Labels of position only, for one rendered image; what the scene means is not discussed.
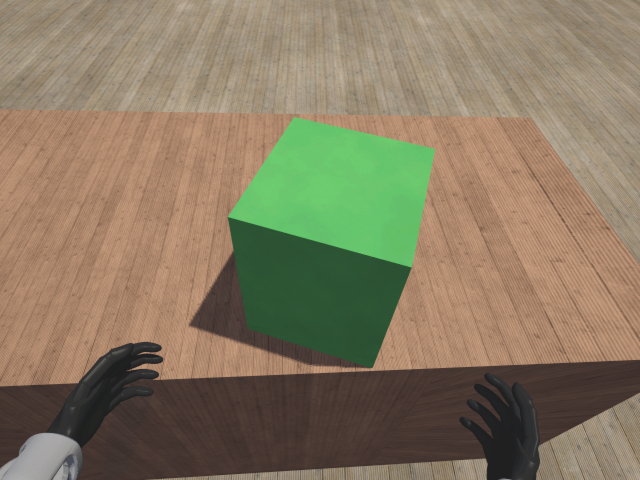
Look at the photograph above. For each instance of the left robot hand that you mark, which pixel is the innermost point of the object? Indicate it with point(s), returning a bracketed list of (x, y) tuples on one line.
[(100, 390)]

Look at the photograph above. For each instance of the robot left forearm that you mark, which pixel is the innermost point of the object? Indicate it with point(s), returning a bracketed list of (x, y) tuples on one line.
[(45, 456)]

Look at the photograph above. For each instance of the right robot hand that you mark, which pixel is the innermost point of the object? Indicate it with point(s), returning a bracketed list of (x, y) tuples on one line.
[(512, 453)]

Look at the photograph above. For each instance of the pedestal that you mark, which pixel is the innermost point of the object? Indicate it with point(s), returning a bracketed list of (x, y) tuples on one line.
[(114, 230)]

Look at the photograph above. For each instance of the carton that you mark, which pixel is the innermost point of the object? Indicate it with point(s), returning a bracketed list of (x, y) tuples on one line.
[(325, 234)]

